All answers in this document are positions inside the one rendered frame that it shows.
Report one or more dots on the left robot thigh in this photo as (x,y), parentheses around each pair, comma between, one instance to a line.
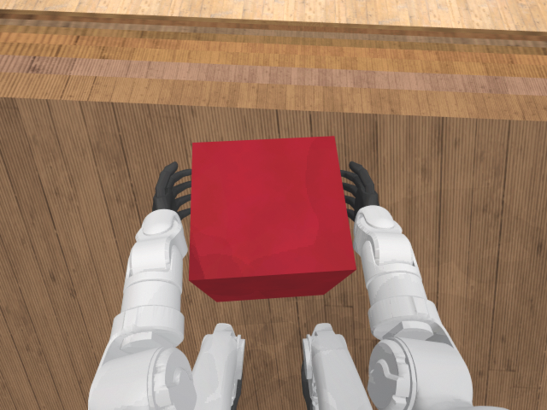
(218,366)

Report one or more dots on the robot right upper arm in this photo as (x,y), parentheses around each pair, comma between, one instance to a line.
(411,374)

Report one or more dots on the carton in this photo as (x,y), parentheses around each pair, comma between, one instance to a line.
(268,219)

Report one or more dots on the left robot hand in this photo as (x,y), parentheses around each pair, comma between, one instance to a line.
(166,192)

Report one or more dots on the right robot shin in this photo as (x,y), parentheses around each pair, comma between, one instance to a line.
(312,387)

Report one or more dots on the robot right forearm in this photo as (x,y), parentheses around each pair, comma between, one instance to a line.
(399,306)

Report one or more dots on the robot left upper arm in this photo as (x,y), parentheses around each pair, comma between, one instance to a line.
(155,379)

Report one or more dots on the robot left forearm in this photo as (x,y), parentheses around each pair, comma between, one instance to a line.
(150,312)

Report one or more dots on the right robot hand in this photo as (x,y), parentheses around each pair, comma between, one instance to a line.
(363,190)

